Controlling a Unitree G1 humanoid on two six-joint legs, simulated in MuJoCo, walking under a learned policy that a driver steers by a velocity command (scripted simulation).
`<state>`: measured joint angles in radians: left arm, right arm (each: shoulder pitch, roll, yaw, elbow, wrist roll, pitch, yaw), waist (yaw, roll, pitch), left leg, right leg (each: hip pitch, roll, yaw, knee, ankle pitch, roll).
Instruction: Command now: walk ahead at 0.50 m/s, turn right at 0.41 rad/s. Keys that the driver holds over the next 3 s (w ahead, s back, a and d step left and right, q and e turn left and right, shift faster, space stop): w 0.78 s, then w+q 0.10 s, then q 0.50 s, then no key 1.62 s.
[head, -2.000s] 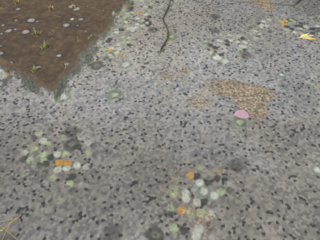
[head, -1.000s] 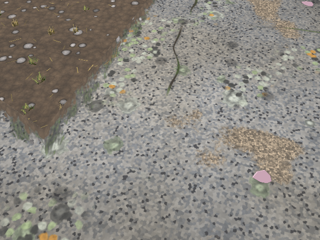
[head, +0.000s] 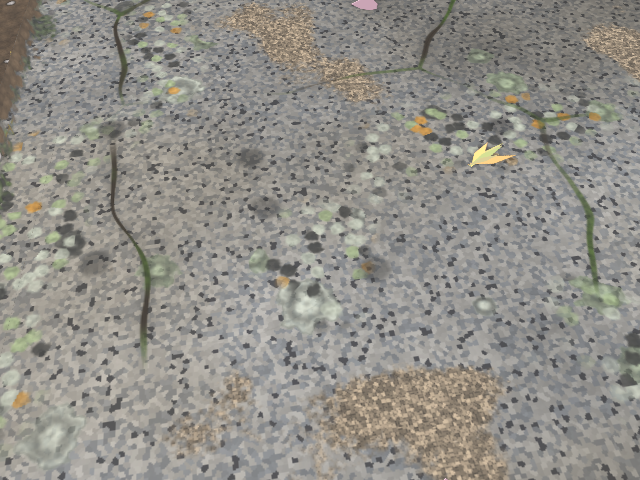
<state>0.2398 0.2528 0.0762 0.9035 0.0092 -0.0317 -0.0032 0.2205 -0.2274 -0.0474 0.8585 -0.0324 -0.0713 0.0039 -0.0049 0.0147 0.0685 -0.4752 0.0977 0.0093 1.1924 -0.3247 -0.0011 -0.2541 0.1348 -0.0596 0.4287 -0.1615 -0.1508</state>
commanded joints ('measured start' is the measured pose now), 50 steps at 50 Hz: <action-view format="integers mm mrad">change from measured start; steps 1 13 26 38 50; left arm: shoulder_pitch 50 277 136 -203 131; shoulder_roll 97 96 74 6 176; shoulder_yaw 14 -11 -19 -52 9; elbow -35 50 12 -96 -64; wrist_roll -12 5 16 17 8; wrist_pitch -44 -54 -50 -16 -51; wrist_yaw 1 13 -2 -32 11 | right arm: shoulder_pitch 101 -286 46 245 324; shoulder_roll -65 -68 -86 -103 -113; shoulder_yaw -14 1 -18 -10 -22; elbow -27 -149 -13 105 89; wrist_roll -17 4 15 26 46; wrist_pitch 33 34 -7 -32 16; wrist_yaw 9 28 10 6 -41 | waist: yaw -31 97 5 -32 69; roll -5 -72 7 50 -103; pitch -67 21 -44 20 -404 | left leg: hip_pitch -87 -245 387 386 -40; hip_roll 33 -24 168 62 -137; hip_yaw -11 48 -326 -65 -56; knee -86 -519 -987 -1078 77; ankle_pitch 46 329 197 456 -265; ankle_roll -18 15 241 192 71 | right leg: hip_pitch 103 349 -299 -357 491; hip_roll -290 -285 -171 -220 -600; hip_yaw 292 232 139 7 483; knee -234 -242 786 291 32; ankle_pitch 350 461 -137 158 809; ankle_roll -147 -40 52 136 -134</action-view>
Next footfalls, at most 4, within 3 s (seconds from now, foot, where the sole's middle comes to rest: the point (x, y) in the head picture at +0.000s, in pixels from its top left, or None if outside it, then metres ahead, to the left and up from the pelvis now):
0.40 left None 0.40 0.11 -0.77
0.96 right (381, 382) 0.67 -0.10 -0.77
1.46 left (285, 392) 0.65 0.11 -0.77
1.84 right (381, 383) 0.67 -0.10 -0.77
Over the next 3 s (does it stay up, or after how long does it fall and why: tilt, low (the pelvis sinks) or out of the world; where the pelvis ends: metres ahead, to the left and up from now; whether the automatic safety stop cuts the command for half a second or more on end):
stays up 0.62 -0.01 0.01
